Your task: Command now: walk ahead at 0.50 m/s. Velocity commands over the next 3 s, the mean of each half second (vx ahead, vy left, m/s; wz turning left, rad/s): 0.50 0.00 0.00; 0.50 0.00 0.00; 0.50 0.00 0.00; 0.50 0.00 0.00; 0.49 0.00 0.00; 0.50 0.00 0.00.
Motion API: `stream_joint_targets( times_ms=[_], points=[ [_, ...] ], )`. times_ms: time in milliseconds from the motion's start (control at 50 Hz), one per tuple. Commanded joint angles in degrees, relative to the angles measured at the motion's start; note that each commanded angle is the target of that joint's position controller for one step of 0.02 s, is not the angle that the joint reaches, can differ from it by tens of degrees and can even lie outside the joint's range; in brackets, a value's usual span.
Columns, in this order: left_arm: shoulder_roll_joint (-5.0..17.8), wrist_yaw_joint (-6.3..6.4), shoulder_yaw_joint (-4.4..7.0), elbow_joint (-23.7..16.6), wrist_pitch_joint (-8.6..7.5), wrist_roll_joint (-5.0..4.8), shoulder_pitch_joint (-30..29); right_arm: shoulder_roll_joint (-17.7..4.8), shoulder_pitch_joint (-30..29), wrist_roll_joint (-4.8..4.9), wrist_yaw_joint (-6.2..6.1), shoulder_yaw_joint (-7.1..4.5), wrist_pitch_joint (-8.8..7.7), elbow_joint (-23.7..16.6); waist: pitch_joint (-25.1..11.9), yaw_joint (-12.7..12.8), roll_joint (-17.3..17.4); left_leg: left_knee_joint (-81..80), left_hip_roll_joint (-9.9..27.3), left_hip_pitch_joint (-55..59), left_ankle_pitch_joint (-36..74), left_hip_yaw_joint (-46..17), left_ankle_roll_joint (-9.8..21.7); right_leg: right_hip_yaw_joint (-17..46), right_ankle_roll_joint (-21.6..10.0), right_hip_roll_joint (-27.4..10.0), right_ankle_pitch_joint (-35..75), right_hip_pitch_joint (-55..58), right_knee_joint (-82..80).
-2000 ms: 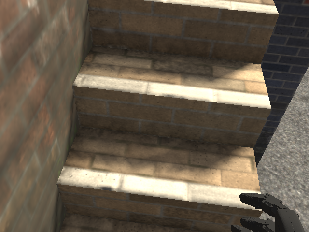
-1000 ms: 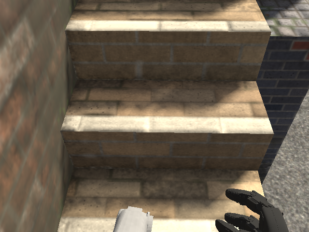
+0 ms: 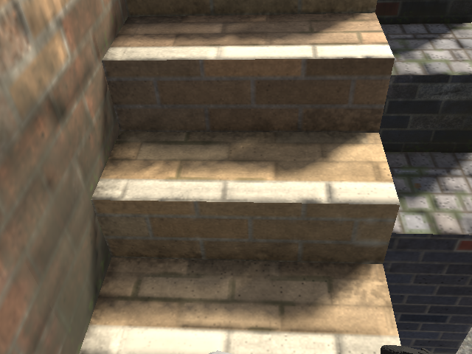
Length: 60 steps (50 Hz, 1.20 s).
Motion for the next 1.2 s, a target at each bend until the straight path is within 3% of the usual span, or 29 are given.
stream_joint_targets(
  times_ms=[20, 160, 200, 240, 260, 280, 300, 320, 340, 380, 420, 460, 520, 620, 660, 740, 800, 840, 860, 880, 900, 920, 960, 980, 1020, 1060, 1080, 1140, 1200],
  points=[
    [6.9, 0.25, 0.76, -1.5, -1.98, 0.19, 1.0, -0.3, -6.0, 0.57, -1.62, -0.02, -0.35, -5.2, 8.6, -0.7, -5.4, 13.2, 2.0, -18.9, -6.7, -2.9, 1.4, 13.7, -8.3, -15.2, 3.0, 7.8, -20.6],
    [11.4, 2.88, 1.92, -1.2, -1.21, 0.57, 4.0, -2.3, -13.3, 0.45, 1.28, 0.32, 3.07, -10.8, 7.9, -0.1, -11.6, -12.4, 11.1, -12.2, -14.3, 9.3, 0.5, 7.3, -9.2, -15.3, 7.8, 14.3, -32.1],
    [11.1, 3.99, 1.96, 0.3, -0.1, -3.28, 0.3, -0.7, -15.5, 1.16, 0.38, 2.79, 4.3, -13.8, 8.5, -3.2, -13.7, -51.0, 14.2, 11.6, -24.6, 15.4, 5.4, 0.3, -9.6, -11.0, 25.5, 4.6, -42.7],
    [14.7, 3.74, 1.73, -0.3, 0.66, -4.97, -0.9, -3.3, 5.7, 2.71, -0.56, 0.8, 4.06, -2.9, -7.0, -9.1, -16.4, -56.2, 4.3, 36.7, -28.1, 20.1, 5.0, -0.4, -11.7, -10.6, 84.3, 10.5, -24.8],
    [17.8, 1.43, 3.07, -0.7, 0.06, -6.39, -2.2, -6.8, 17.4, 0.67, -0.37, -0.2, 2.47, 0.0, -13.6, -15.3, -18.0, -68.3, 4.3, 46.0, -23.2, 7.5, 5.8, 0.7, -9.3, -9.4, 90.1, 11.2, -4.9],
    [12.9, -1.61, 2.52, -5.4, -0.47, -7.07, -4.8, -17.9, 26.9, -2.64, -1.35, -3.1, 2.81, 4.5, -16.7, -16.8, 7.4, -98.1, 15.4, 51.2, -44.0, -25.1, 6.2, 4.2, -5.1, 0.3, 62.5, -2.0, 17.8],
    [7.7, -3.57, 2.51, -9.0, -0.65, -3.99, -5.6, -23.8, 23.9, -1.97, -2.55, -4.76, 3.88, 5.7, -19.4, -13.9, 24.5, -126.2, 21.9, 54.2, -67.2, -55.0, 4.9, 16.3, -3.1, 12.3, 15.1, -14.9, 41.0],
    [3.4, -2.75, 2.16, -12.5, 0.64, -1.06, -9.8, -22.2, 15.6, -1.81, -3.75, -4.15, 3.15, 5.4, -11.4, -9.5, 14.9, -130.7, 27.2, 47.9, -60.2, -58.5, -1.5, 28.0, -1.5, 14.3, 13.7, -23.4, 63.0],
    [-0.1, -3.56, 1.13, -12.2, 1.39, -0.88, -9.2, -19.7, 9.6, -1.63, -3.4, -4.25, 2.86, 7.4, -4.9, -3.2, 0.6, -122.9, 27.4, 41.7, -51.6, -55.2, -3.1, 28.3, -1.1, 13.6, 19.6, -28.7, 73.2],
    [-2.7, -2.72, -0.94, -11.8, 3.04, 0.43, -6.8, -10.3, 0.6, -0.55, -1.56, -1.73, 1.27, 9.9, 3.4, 3.0, -4.0, -105.6, 25.1, 28.8, -31.9, -30.8, 0.9, 23.9, -1.3, 15.2, 26.5, -31.7, 80.0],
    [-0.2, -2.26, -0.7, -10.6, 5.78, -0.57, -4.9, -5.4, 0.3, -0.96, -0.09, 0.35, 0.12, 11.3, 2.6, 4.4, -4.3, -103.1, 24.1, 30.1, -17.5, -16.8, -0.1, 25.2, -0.3, 17.0, 24.2, -30.7, 82.1],
    [1.8, -1.4, -0.71, -12.7, 6.4, -0.53, -9.3, -9.8, 5.3, -0.44, 1.04, -1.26, -2.63, 11.3, 3.5, 1.9, -3.4, -106.2, 23.9, 40.2, -4.6, -7.7, 0.0, 24.3, -1.4, 17.6, 14.1, -39.4, 82.3],
    [1.6, 0.19, -0.5, -12.4, 11.4, -0.11, -12.8, -9.1, 15.2, 1.0, 0.61, -0.31, -5.89, 11.9, 7.4, 0.6, 0.3, -111.4, 24.3, 45.8, -5.8, -1.4, 2.1, 19.5, -2.2, 14.6, 7.9, -47.6, 78.3],
    [-3.3, 0.4, -2.55, -20.1, 9.49, -0.3, -27.7, -5.9, 22.4, 0.78, 0.64, 1.56, -5.97, 11.9, 11.4, -2.6, 13.3, -117.9, 22.1, 54.3, -25.1, -0.5, 7.7, 11.8, -4.1, 11.6, 1.1, -75.3, 97.6],
    [-3.2, -0.07, -3.15, -22.6, 9.87, -0.68, -31.7, -5.5, 23.2, 0.96, -0.16, 1.42, -6.91, 14.6, 11.8, -2.4, 11.5, -120.6, 22.6, 55.6, -25.4, -0.7, 6.7, 7.8, -4.2, 7.1, 4.6, -76.7, 92.5],
    [-5.1, -2.85, -4.22, -28.5, 11.0, -1.62, -36.3, -10.4, 25.9, 0.13, -3.32, -0.91, -5.53, 16.5, 7.1, -4.6, 11.3, -131.4, 24.1, 62.6, -16.5, 0.7, 8.4, 2.0, -6.0, -1.6, 1.0, -69.2, 76.1],
    [-6.3, -3.44, -4.57, -27.0, 9.85, -1.18, -34.4, -8.3, 28.9, -0.11, -3.52, -1.14, -4.32, 17.6, 5.8, -6.6, 5.0, -132.0, 24.7, 72.7, 2.7, 6.1, 9.3, -1.0, -8.5, -2.0, -2.8, -63.7, 66.2],
    [-9.6, -2.7, -5.87, -27.1, 8.72, -1.48, -35.0, -5.7, 29.1, 0.58, -2.98, 0.11, -4.14, 18.6, 4.3, -5.2, 4.3, -128.5, 24.0, 67.7, 53.8, 14.5, 8.4, -7.2, -13.4, 1.4, -6.5, -45.8, 53.4],
    [-9.3, -2.33, -5.61, -26.1, 8.5, -1.83, -29.9, -8.7, 26.8, 0.42, -2.73, -0.24, -4.47, 17.6, -0.1, -2.3, 4.9, -123.0, 25.9, 64.7, 76.8, 16.1, 8.3, -8.3, -13.9, 4.7, -8.8, -33.1, 46.3],
    [-6.5, -1.62, -4.36, -24.4, 8.6, -2.25, -22.4, -11.6, 24.4, -0.3, -1.68, -0.71, -5.35, 16.2, -7.4, 2.0, 5.2, -112.5, 27.6, 63.4, 98.3, 14.0, 8.9, -6.6, -13.7, 9.0, -9.0, -18.6, 40.1],
    [-1.4, -1.17, -2.89, -23.6, 8.21, -1.24, -17.8, -14.4, 22.4, 1.22, 0.12, -1.29, -6.64, 15.0, -16.7, 4.8, 4.5, -100.2, 26.1, 63.0, 104.6, 11.7, 9.0, -3.8, -13.2, 11.4, -3.9, -4.1, 29.7],
    [0.9, -0.16, -1.66, -21.9, 8.27, -0.96, -7.8, -20.4, 17.6, 2.77, 1.24, -3.36, -7.85, 13.5, -21.5, 10.3, 4.2, -87.9, 26.8, 61.2, 89.6, 10.3, 9.6, 1.7, -11.1, 11.4, -5.9, 7.6, 13.7],
    [15.0, 0.06, 4.17, -16.6, 8.24, -0.43, 1.2, -13.0, 14.2, 0.9, 4.03, -3.05, -7.65, 8.6, -23.4, 11.3, -14.2, -41.4, 5.4, 27.5, 5.4, 2.4, 2.4, 58.7, -18.4, -15.1, -11.0, 18.1, -13.8],
    [13.2, -0.03, 3.93, -17.2, 6.74, -1.5, -3.0, -6.3, 9.8, -1.03, 3.98, -2.73, -7.56, 7.6, -19.7, 9.8, -4.5, -12.8, 2.7, 21.2, 5.9, -14.0, 0.7, 60.7, -16.8, -16.4, -11.6, 10.7, -19.0],
    [8.6, 0.1, 2.37, -11.2, 4.61, -0.97, -12.5, -0.6, 0.8, -2.67, 1.64, -0.8, -5.41, 0.4, 1.1, 1.3, -6.1, 5.3, 6.5, 2.6, 6.8, -6.1, 1.9, 42.0, -13.0, -13.4, -17.5, -2.0, -14.0],
    [-1.1, -0.07, -0.71, -4.2, 2.79, -0.36, -9.6, 2.0, 5.4, -2.43, -0.01, 0.61, -3.13, 0.4, 7.9, -4.2, -2.0, 4.9, 5.7, -1.2, 3.8, -7.1, 3.6, 26.3, -7.5, -9.0, -12.6, -8.5, -11.9],
    [-1.9, -0.06, -1.34, -2.9, 1.89, -0.35, -7.2, 3.1, 5.4, -1.93, -0.18, 1.54, -2.28, -0.1, 9.8, -4.3, -1.0, 8.4, 5.1, -4.0, 3.2, -5.7, 3.6, 22.2, -5.7, -9.6, -0.9, -7.7, -13.6],
    [0.1, -0.92, -1.8, 1.2, -1.11, -0.29, -4.5, 5.3, 3.2, 1.6, -1.44, 2.01, -0.55, -0.3, 12.6, -5.1, -1.5, 8.6, 0.0, -8.2, -1.0, -2.8, 3.2, 10.4, -2.9, -8.2, 12.6, -10.0, -18.8],
    [6.0, -1.68, -0.98, 1.6, -1.82, -1.48, -5.3, 4.1, -5.2, 2.25, -1.85, 2.43, 0.77, -4.7, 13.2, -4.5, -4.5, 4.6, -1.0, -13.3, -5.4, 3.2, 3.3, 2.9, -2.0, -4.0, 17.6, -7.2, -22.6]
  ],
)
Next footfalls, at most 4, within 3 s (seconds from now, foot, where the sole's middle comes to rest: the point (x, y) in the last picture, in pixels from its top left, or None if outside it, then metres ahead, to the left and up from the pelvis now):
0.26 left None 0.28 0.19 -0.57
0.92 right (304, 311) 0.53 -0.07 -0.37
1.38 left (231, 167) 0.77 0.10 -0.18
1.70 right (334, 55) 0.82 -0.11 0.07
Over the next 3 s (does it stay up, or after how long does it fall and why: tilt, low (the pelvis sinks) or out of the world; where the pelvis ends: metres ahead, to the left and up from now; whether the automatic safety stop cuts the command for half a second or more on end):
stays up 1.22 -0.08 0.91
